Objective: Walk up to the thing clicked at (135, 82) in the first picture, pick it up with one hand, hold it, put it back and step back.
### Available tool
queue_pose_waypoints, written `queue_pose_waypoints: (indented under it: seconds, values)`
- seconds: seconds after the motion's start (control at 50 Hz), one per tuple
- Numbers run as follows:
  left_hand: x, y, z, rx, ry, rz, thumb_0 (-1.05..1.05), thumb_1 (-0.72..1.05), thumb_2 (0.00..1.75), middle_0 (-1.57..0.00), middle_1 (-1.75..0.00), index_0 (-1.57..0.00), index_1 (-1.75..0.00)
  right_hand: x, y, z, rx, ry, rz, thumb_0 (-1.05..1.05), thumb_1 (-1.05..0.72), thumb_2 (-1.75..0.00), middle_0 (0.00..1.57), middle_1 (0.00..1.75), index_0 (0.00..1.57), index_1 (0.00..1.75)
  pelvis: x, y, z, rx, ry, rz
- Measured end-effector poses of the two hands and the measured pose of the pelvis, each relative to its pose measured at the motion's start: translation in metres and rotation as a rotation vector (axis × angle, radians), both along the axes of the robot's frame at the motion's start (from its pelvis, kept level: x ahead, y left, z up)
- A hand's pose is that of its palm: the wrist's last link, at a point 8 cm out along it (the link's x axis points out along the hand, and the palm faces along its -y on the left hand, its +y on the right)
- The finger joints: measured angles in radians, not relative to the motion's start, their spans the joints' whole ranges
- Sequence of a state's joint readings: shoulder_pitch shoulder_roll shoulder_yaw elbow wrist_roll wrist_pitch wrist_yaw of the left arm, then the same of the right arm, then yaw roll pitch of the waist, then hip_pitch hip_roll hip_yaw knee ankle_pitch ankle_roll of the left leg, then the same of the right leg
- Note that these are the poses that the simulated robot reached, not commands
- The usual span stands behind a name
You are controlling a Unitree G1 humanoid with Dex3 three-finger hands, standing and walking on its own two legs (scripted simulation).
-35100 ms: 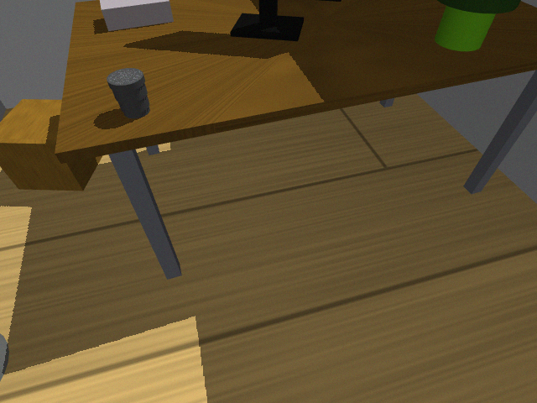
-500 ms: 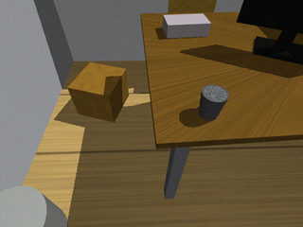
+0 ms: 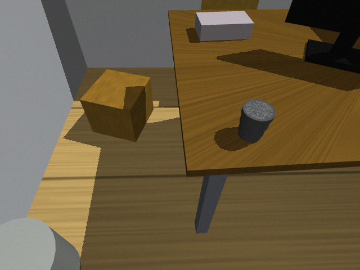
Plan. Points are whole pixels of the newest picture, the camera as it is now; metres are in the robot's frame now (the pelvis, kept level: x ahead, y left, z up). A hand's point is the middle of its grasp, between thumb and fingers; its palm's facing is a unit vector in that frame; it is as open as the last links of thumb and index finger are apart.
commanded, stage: stand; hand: right
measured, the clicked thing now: (253, 122) +0.50 -0.21 +0.03
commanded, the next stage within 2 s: step back in 0.46 s
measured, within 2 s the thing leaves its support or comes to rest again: neither
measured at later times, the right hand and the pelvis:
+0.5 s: hand out of the picture +0.08 -0.26 -0.16, palm faces +0.00 +0.94 -0.35, open 7.4 cm; pelvis +0.00 +0.00 +0.00, yaw +0 degrees
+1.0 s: hand out of the picture -0.01 -0.28 -0.18, palm faces -0.09 +0.90 -0.42, open 7.4 cm; pelvis -0.09 +0.00 -0.03, yaw +3 degrees
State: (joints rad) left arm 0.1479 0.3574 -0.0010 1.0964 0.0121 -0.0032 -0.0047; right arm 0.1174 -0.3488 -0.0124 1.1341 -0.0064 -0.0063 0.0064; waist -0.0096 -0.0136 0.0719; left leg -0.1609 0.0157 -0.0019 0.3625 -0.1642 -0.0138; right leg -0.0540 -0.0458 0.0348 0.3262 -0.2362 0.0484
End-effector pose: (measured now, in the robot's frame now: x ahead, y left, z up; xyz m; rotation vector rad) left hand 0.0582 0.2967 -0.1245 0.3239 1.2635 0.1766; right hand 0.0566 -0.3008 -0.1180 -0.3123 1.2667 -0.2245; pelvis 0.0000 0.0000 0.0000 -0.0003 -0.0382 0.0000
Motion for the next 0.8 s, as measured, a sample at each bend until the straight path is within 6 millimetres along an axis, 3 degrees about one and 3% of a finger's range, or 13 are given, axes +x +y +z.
queue_pose_waypoints:
  seconds: [0.46, 0.56, 0.7, 0.8]
  values:
    - [0.015, -0.001, 0.004, 0.011, -0.028, 0.0, 0.0, 0.9, 0.9, -0.2, -0.3, -0.2, -0.3, 0.02, -0.001, 0.0, 0.002, -0.038, 0.011, 0.0, -0.9, -0.9, 0.2, 0.3, 0.2, 0.3, 0.008, -0.002, 0.0, 0.003, -0.003, 0.0]
    - [0.014, 0.003, 0.001, 0.028, -0.045, 0.017, 0.0, 0.9, 0.9, -0.2, -0.3, -0.2, -0.3, 0.018, -0.008, -0.002, -0.004, -0.031, 0.011, 0.0, -0.9, -0.9, 0.2, 0.3, 0.2, 0.3, -0.008, -0.006, -0.005, 0.006, 0.004, -0.002]
    - [-0.013, -0.003, -0.003, 0.077, -0.028, 0.004, 0.0, 0.9, 0.9, -0.2, -0.3, -0.2, -0.3, 0.008, -0.034, -0.015, -0.014, -0.044, 0.016, 0.0, -0.9, -0.9, 0.2, 0.3, 0.2, 0.3, -0.037, -0.026, -0.018, 0.006, 0.004, -0.009]
    - [-0.043, -0.011, 0.003, 0.079, 0.0, -0.003, 0.0, 0.9, 0.9, -0.2, -0.3, -0.2, -0.3, -0.003, -0.042, -0.017, -0.023, -0.046, 0.021, 0.0, -0.9, -0.9, 0.2, 0.3, 0.2, 0.3, -0.053, -0.024, -0.016, 0.027, 0.003, -0.017]
